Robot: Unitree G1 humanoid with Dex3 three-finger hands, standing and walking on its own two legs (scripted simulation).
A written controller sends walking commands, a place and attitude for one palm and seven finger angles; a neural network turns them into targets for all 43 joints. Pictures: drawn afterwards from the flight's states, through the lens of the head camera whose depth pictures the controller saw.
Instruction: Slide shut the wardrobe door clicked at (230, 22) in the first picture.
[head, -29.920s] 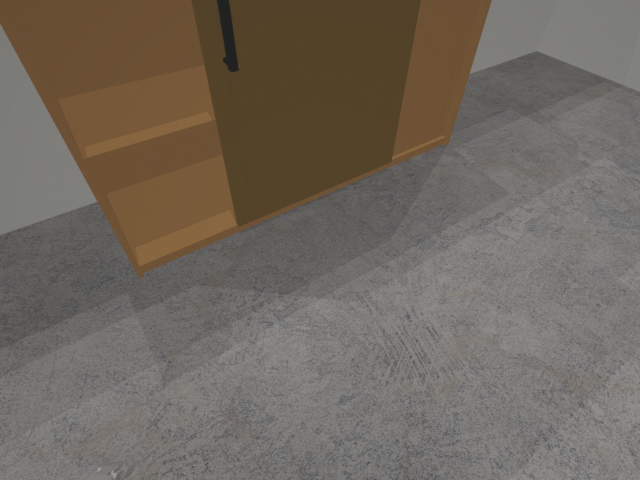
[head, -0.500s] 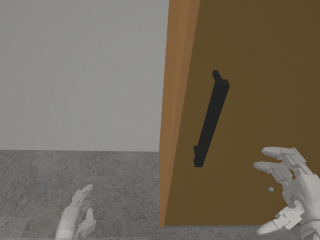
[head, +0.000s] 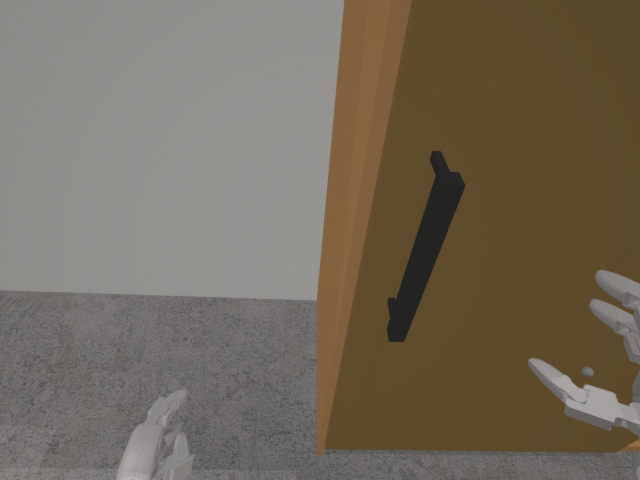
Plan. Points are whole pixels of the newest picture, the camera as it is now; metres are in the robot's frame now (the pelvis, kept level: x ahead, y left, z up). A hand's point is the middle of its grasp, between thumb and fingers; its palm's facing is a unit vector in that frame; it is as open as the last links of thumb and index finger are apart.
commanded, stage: draw the hand back to the body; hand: right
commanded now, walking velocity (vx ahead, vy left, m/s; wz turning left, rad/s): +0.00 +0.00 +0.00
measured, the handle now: (414, 258) +0.36 -0.13 +0.12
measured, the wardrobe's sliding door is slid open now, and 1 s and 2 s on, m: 0.00 0.00 0.00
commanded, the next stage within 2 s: step back with the hand held close in 0.62 s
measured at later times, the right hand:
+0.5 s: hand (604, 368) +0.18 -0.25 +0.16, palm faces +0.47 +0.81 -0.36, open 7.6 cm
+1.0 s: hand (614, 364) +0.19 -0.27 +0.16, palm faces +0.38 +0.80 -0.47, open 7.4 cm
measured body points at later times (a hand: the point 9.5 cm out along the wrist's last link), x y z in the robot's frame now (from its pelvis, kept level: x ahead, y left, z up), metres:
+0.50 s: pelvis +0.00 +0.01 +0.00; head -0.04 +0.02 +0.45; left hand +0.19 +0.23 -0.07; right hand +0.15 -0.29 +0.18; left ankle +0.00 +0.16 -0.73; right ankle -0.02 -0.14 -0.73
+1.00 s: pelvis -0.03 -0.02 +0.00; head -0.02 -0.01 +0.45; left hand +0.15 +0.22 -0.08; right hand +0.16 -0.31 +0.19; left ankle +0.00 +0.16 -0.73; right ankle -0.02 -0.14 -0.73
